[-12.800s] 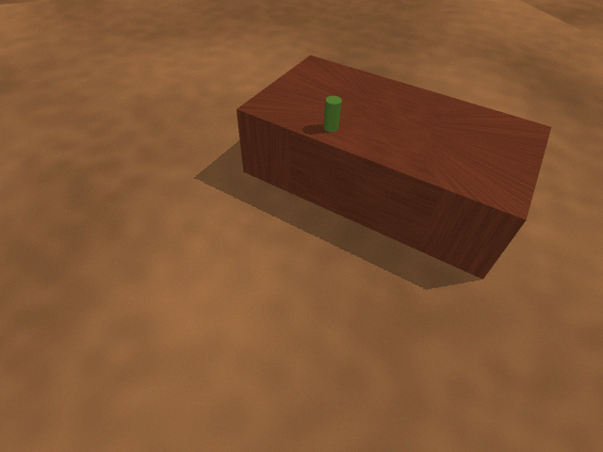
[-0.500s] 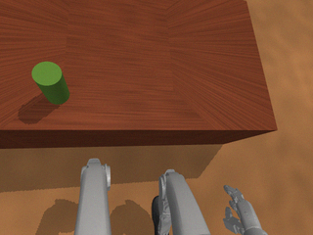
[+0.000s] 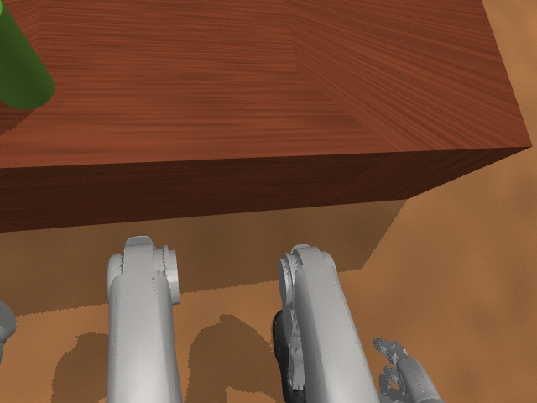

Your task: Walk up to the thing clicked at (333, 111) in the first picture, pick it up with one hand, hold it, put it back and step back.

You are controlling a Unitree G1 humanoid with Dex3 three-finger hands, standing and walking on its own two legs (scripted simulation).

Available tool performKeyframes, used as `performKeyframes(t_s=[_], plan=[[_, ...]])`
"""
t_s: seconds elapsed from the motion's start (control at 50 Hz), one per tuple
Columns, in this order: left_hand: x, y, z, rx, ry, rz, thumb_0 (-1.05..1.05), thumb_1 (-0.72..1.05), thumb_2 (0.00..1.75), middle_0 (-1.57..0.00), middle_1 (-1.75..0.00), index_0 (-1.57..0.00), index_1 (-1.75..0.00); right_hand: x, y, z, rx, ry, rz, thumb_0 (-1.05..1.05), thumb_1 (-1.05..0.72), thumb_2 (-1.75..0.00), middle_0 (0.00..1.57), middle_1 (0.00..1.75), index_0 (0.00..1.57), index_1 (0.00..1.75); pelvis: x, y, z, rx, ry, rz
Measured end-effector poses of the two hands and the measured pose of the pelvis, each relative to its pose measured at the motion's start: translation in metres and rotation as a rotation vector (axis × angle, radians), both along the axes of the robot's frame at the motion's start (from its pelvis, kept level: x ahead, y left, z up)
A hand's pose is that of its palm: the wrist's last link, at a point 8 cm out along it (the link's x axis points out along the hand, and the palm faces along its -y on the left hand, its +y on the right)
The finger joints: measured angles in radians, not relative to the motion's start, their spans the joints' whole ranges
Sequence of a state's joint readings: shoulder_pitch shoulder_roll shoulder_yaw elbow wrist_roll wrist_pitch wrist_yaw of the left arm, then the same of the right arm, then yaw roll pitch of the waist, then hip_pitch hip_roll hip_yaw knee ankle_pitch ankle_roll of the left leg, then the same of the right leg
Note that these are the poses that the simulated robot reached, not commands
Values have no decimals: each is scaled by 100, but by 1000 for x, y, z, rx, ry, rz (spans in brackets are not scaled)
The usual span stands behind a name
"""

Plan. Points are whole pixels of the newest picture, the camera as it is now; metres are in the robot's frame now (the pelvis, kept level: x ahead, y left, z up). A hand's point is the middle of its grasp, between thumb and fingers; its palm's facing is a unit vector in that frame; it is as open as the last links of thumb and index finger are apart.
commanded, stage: close in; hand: left
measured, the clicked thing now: out of the picture +0.50 +0.32 +0.03
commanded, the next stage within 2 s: rest palm in 0.46 s
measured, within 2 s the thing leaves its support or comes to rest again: leaves its support in 1.88 s
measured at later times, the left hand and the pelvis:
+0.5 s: hand out of the picture +0.46 +0.33 +0.01, palm faces +0.38 -0.93 +0.01, open 17.6 cm; pelvis +0.01 -0.01 +0.01, yaw +0 degrees
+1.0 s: hand (10, 80) +0.48 +0.31 +0.02, palm faces +0.37 -0.93 +0.02, open 16.5 cm; pelvis +0.01 -0.01 +0.01, yaw -1 degrees
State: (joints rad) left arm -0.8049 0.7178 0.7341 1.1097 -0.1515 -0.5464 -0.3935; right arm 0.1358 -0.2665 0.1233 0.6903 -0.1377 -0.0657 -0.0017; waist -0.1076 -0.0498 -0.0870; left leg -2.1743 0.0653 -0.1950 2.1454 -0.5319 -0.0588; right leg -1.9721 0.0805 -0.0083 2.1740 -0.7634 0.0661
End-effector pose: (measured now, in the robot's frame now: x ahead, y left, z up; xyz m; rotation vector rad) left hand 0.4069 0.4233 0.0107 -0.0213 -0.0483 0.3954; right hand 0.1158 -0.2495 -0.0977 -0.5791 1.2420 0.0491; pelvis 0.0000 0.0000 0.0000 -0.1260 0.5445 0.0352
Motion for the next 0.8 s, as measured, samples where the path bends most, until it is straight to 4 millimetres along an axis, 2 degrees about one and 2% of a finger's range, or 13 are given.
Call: performKeyframes(t_s=[0.08,0.24,0.56,0.8], plan=[[5,-15,2,13,36,-29,-2,-61,4,-6,-11,-10,-7,-2,-4,-6,18,3,-38,0,-88,-89,20,30,20,30,-2,-3,-1,4,-2,0],[15,-44,2,-35,49,-35,-2,-61,2,-6,-9,-11,-5,4,-13,-3,30,-3,-92,0,-88,-89,20,30,20,30,5,-8,5,11,17,-12],[18,-52,1,-2,43,-17,-2,-61,0,-7,-7,-11,-4,27,-22,-10,32,29,-96,0,-91,-90,20,30,20,30,15,-13,6,26,28,-21],[26,-68,2,-10,51,-34,-2,-61,0,-11,-4,-12,-3,25,-19,-9,41,20,-123,0,-92,-90,20,30,20,30,13,-12,8,25,20,-24]])
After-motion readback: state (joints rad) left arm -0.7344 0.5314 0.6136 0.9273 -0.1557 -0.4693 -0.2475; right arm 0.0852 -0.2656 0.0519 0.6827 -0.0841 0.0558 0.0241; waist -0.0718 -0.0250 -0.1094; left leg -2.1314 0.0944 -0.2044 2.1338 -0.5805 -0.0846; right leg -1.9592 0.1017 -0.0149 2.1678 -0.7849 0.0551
